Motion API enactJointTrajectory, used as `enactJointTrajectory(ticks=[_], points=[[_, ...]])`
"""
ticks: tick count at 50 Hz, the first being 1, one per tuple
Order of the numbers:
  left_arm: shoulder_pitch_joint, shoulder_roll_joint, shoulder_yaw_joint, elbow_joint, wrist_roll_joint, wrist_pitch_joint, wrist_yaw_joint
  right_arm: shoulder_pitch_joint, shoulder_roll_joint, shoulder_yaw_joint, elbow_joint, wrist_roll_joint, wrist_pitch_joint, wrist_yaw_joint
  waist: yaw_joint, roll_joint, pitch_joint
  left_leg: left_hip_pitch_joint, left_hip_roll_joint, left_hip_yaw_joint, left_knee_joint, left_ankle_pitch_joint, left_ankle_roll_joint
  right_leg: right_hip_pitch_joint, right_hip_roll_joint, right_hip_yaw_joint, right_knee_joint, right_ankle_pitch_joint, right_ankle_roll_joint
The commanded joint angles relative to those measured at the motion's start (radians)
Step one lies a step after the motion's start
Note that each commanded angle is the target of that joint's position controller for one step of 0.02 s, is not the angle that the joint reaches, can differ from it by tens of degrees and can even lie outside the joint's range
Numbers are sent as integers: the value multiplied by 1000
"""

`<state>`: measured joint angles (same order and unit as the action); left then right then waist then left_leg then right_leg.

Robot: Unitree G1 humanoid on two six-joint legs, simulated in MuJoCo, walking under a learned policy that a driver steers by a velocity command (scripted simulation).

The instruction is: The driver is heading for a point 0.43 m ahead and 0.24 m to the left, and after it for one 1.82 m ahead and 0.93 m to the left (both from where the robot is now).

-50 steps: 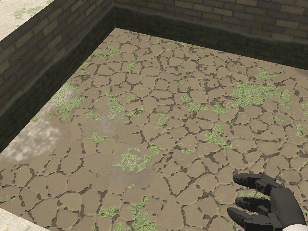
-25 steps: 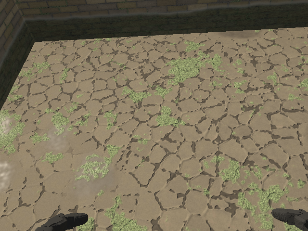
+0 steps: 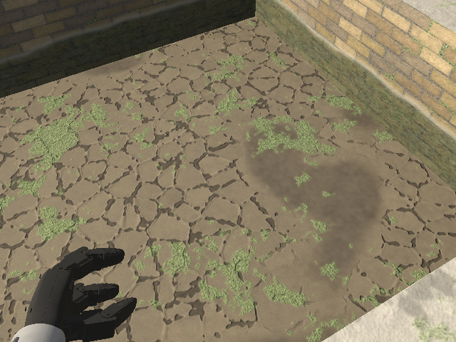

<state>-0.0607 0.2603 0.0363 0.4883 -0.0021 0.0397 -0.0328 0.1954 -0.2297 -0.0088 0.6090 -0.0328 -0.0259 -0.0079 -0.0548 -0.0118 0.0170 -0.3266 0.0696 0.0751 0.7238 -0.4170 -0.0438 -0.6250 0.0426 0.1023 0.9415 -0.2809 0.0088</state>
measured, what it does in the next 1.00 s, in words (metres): steps to the right, turning left: right foot, then left foot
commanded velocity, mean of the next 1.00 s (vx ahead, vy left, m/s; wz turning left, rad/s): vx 1.00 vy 0.00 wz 0.69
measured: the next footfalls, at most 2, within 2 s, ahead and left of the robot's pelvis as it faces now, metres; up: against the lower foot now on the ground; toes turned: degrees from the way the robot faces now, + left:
right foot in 0.06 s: +0.13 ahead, -0.14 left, +0.00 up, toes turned +1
left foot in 0.44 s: +0.06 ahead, +0.04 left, +0.00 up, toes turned +16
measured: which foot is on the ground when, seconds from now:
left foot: down 0.00-0.08, up 0.10-0.42, down 0.44-0.72, up 0.74-1.00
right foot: up 0.00-0.04, down 0.06-0.48, up 0.50-0.70, down 0.72-1.00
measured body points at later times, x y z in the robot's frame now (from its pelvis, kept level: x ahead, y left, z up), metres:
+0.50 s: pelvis +0.03 -0.07 -0.01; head +0.05 -0.04 +0.44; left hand +0.12 +0.21 -0.11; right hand +0.33 -0.20 -0.05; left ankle +0.02 +0.03 -0.71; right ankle +0.09 -0.15 -0.71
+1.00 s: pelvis +0.05 -0.10 +0.00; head +0.06 -0.08 +0.45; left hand -0.01 +0.18 -0.10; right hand +0.40 -0.11 -0.04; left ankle +0.03 +0.07 -0.65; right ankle +0.14 -0.18 -0.71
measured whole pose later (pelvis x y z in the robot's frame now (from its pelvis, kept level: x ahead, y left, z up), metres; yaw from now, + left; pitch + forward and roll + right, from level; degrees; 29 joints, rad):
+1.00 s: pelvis +0.05 -0.10 +0.00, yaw +42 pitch +0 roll -1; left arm 0.21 0.25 0.00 0.62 0.04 -0.02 0.00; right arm 0.01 -0.29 -0.04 0.51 0.01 0.10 0.01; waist 0.03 0.01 0.04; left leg -0.72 0.01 -0.06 1.11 -0.21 -0.03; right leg -0.37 -0.11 -0.20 0.75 -0.37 0.00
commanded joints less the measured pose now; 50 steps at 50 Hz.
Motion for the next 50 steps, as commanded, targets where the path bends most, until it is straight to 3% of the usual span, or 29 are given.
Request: enactJointTrajectory(ticks=[1, 3, 4, 5, 6, 8, 10, 12, 15, 19, 22, 23, 24, 25, 26, 28, 29, 31, 33, 35, 36, 37, 38, 39, 40, 42, 44, 47, 50], points=[[-62, 1, -20, -80, -3, -9, -34, -154, -104, -19, -97, 31, -29, 23, 45, 84, -120, -115, 132, -165, -280, 157, 124, 335, -17, -144, -201, 34, 4], [37, -3, -26, -57, 20, -11, -34, -118, -106, -25, -88, 51, -3, 29, 72, 36, -121, -111, 69, -152, -170, 188, 111, 441, -24, -171, -236, 106, -30], [55, 49, -13, -54, 27, -18, -30, -58, -73, -18, -88, 53, 2, 35, 70, -80, -189, -137, -12, -81, -63, 176, 72, 544, -76, -124, -228, 219, -48], [71, 105, 3, -63, 7, -18, -26, -87, -59, -12, -106, 44, 3, 35, 124, -214, -232, -104, -68, 14, 37, 56, 30, 474, -159, 8, -365, 121, -67], [111, 137, 8, -60, -2, -16, -17, -152, -75, -23, -132, 51, 9, 30, 167, -274, -193, -166, -92, 1, 170, -60, 24, 448, -231, 140, -487, 37, -103], [182, 134, 12, -32, 13, -31, 18, -209, -82, -43, -159, 52, 16, 11, 187, -209, -133, -322, -110, -129, 397, -113, 26, 450, -325, 259, -511, 98, -160], [172, 82, 1, -13, 27, -59, 51, -144, -44, -38, -134, 39, 10, -2, 125, -155, -157, -343, -96, -204, 490, -47, 33, 431, -335, 219, -462, 192, -166], [130, 34, -12, -9, 28, -81, 59, -103, -32, -38, -113, 28, 16, -2, 76, -117, -171, -313, -87, -202, 519, 10, 28, 381, -341, 182, -452, 223, -162], [123, 5, -22, 7, 34, -107, 59, -131, -26, -39, -131, 26, 64, -8, 50, -81, -158, -288, -71, -190, 490, 63, 11, 316, -347, 97, -442, 287, -143], [167, 47, -12, 40, 37, -125, 52, -195, -12, -14, -165, 33, 93, 14, 79, -127, -154, -77, -54, -51, 198, 33, 28, 249, -309, -72, -438, 290, -97], [143, 54, -3, 41, 22, -96, 66, -160, 7, -4, -152, 33, 93, 34, 40, -44, -164, 141, -72, -4, -13, 144, 87, 173, -302, -133, -361, 135, -47], [167, 19, -11, 32, 25, -83, 75, -101, -19, -13, -125, 28, 88, 35, 31, 90, -193, 234, -76, -57, 13, 269, 125, 109, -208, -236, -164, 174, 9], [103, 30, -13, -22, 27, -70, 80, -70, -120, -43, -126, 51, 93, 28, -31, 264, -183, 306, 15, -316, -55, 330, 220, -92, -89, -278, -30, 67, 79], [-61, 67, -3, -102, 23, -66, 83, -40, -194, -71, -139, 50, 106, 18, -106, 314, -154, 269, 119, -617, -215, 234, 296, -246, -30, -157, 58, -196, 89], [-84, 70, -3, -122, 24, -71, 76, -95, -193, -72, -157, 27, 111, 2, -76, 249, -125, 253, 166, -665, -247, 272, 335, -314, -46, -76, 144, -218, 104], [17, 50, -11, -97, 24, -73, 68, -215, -130, -48, -185, 17, 101, -11, 18, 179, -120, 137, 119, -593, -189, 325, 301, -266, -56, -48, 186, -161, 111], [49, 34, -15, -88, 31, -69, 72, -266, -92, -35, -203, 20, 96, -7, 44, 157, -127, 61, 73, -548, -179, 295, 266, -191, -59, -46, 168, -129, 113], [70, 17, -14, -75, 22, -53, 69, -354, -74, -29, -231, 34, 76, 12, 78, 134, -148, -100, 0, -484, -201, 254, 222, 40, -46, -82, 101, -85, 99], [89, 40, -11, -77, 10, -44, 42, -339, -137, -44, -222, 52, 63, 16, 84, 164, -147, -204, -21, -493, -301, 118, 214, 247, -22, -112, 16, -76, 69], [144, 22, -16, -52, 0, -48, 33, -352, -138, -54, -228, 75, 65, 17, 125, 111, -112, -242, -53, -485, -268, 25, 205, 415, -25, -116, -210, 26, 47], [235, 23, -12, -14, 11, -50, 35, -352, -115, -56, -233, 78, 67, 16, 161, 34, -98, -314, -87, -460, -175, -47, 176, 543, -36, -110, -287, 22, 33], [341, 76, -1, 15, 40, -59, 38, -337, -47, -46, -255, 78, 65, 12, 189, -219, -111, -487, -189, -350, 137, -123, 124, 698, -197, 73, -328, 59, 0], [345, 190, 35, 32, 54, -54, 37, -338, -56, -52, -278, 94, 60, 2, 203, -422, -96, -702, -232, -271, 293, -173, 100, 704, -351, 377, -475, -89, -24], [331, 177, 34, 13, 50, -58, 47, -359, -102, -71, -266, 62, 47, -3, 186, -240, -64, -727, -188, -318, 418, -82, 86, 630, -406, 471, -504, -144, -42], [243, 126, 13, -10, 45, -62, 53, -329, -100, -73, -232, 54, 43, -2, 131, -142, -80, -697, -176, -319, 465, 7, 66, 581, -419, 433, -493, -176, -37], [130, 80, -13, -9, 40, -66, 57, -285, -85, -62, -211, 44, 61, 12, 63, -163, -75, -603, -125, -255, 513, 71, 34, 439, -379, 255, -491, -165, -49], [113, 76, -20, 0, 49, -69, 43, -268, -87, -51, -191, 42, 96, 17, 56, -166, -58, -476, -104, -211, 529, 145, 10, 280, -342, 99, -524, -92, -52], [118, 104, -10, 20, 41, -82, 34, -267, -98, -43, -181, 46, 122, 19, 44, -111, -71, -392, -59, -154, 477, 227, 0, 243, -344, -48, -508, -42, -55], [159, 103, 0, 41, 44, -79, 27, -298, -73, -20, -192, 42, 116, 8, 71, -77, -82, -295, -24, -69, 284, 224, 30, 270, -346, -185, -438, 15, -41]])
Velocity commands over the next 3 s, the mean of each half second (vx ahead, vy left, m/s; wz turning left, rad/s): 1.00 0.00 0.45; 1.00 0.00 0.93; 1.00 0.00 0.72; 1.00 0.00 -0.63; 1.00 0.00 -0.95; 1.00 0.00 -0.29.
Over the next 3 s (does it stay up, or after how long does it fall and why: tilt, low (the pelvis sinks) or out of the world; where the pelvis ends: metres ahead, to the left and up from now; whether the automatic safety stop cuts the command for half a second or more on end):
stays up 0.04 -0.02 0.00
